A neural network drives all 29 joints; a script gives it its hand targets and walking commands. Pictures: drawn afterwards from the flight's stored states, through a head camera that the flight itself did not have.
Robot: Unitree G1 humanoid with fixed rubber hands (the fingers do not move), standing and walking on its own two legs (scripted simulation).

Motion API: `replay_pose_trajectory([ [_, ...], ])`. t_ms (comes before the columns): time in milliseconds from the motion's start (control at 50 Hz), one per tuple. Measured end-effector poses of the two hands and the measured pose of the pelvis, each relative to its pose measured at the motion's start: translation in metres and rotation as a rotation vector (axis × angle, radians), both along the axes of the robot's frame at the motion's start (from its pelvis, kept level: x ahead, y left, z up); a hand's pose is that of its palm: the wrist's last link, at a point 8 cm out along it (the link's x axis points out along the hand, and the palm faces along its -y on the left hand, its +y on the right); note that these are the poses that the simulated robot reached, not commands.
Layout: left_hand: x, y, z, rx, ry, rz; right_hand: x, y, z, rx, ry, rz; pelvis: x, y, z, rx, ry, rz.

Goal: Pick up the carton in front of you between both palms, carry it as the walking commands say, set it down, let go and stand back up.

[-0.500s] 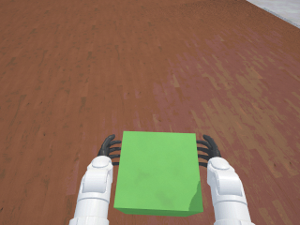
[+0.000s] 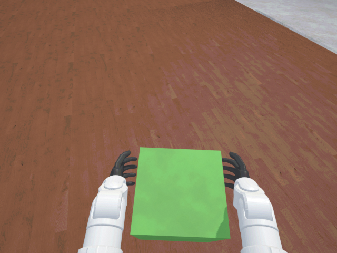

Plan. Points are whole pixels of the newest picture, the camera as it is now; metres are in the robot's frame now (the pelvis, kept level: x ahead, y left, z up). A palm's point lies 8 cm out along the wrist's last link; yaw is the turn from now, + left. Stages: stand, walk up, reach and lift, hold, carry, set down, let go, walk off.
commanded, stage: hold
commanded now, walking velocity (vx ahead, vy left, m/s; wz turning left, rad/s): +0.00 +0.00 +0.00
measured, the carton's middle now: (176, 199) +0.29 -0.01 -0.09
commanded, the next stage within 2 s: set down in 0.72 s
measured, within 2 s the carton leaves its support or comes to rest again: neither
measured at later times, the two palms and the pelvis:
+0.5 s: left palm (103, 174) +0.29 +0.18 +0.04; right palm (228, 181) +0.28 -0.12 +0.05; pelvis -0.01 +0.05 +0.00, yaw -4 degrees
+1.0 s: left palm (114, 169) +0.32 +0.16 +0.01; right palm (228, 173) +0.32 -0.13 +0.02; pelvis +0.00 +0.02 +0.00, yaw -3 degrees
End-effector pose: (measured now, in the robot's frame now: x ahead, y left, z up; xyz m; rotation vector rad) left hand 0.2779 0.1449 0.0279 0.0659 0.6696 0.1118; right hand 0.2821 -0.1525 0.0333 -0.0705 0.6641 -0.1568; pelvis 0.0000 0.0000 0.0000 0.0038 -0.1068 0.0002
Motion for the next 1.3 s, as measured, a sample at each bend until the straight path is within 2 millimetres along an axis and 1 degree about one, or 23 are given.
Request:
replay_pose_trajectory([
  [80,0.003,0.004,0.002,-0.002,-0.004,-0.012,-0.005,0.003,0.004,0.004,-0.004,-0.011,-0.004,0.008,0.0,-0.001,-0.006,-0.02],
  [240,0.004,0.022,0.004,-0.023,-0.003,-0.018,-0.007,0.021,0.008,-0.004,-0.003,-0.013,-0.009,0.027,0.001,-0.004,-0.004,-0.04],
  [360,0.006,0.032,0.005,-0.038,-0.005,-0.028,-0.007,0.03,0.01,-0.005,-0.005,-0.022,-0.009,0.04,0.0,-0.006,-0.003,-0.051],
  [480,0.01,0.036,0.007,-0.049,-0.007,-0.036,-0.006,0.034,0.012,0.0,-0.006,-0.034,-0.006,0.047,0.0,-0.004,-0.007,-0.061],
  [660,0.017,0.033,0.009,-0.047,-0.003,-0.04,-0.001,0.03,0.012,0.004,-0.001,-0.044,0.0,0.046,0.0,0.001,-0.008,-0.067],
  [800,0.021,0.024,0.008,-0.037,0.003,-0.039,0.005,0.022,0.009,0.004,0.006,-0.042,0.004,0.036,0.001,0.005,-0.003,-0.061],
  [900,0.028,0.019,0.0,-0.043,0.019,-0.026,0.015,0.018,0.003,0.001,0.023,-0.045,0.004,0.027,0.0,0.006,0.01,-0.056],
  [1000,0.043,0.019,-0.02,-0.04,0.039,-0.018,0.033,0.021,-0.013,-0.008,0.043,-0.056,0.001,0.019,-0.005,0.003,0.057,-0.047],
  [1080,0.056,0.026,-0.047,-0.031,0.049,-0.022,0.047,0.028,-0.037,-0.021,0.052,-0.046,-0.003,0.014,-0.011,-0.005,0.136,-0.037],
  [1160,0.062,0.033,-0.086,-0.028,0.06,-0.033,0.053,0.034,-0.074,-0.028,0.064,-0.038,-0.008,0.013,-0.019,-0.013,0.252,-0.032],
  [1240,0.063,0.037,-0.13,-0.033,0.066,-0.034,0.051,0.039,-0.118,-0.022,0.068,-0.061,-0.015,0.016,-0.031,-0.019,0.386,-0.041],
  [1300,0.064,0.039,-0.162,-0.036,0.055,-0.028,0.048,0.042,-0.149,-0.008,0.054,-0.094,-0.022,0.021,-0.045,-0.023,0.491,-0.051],
])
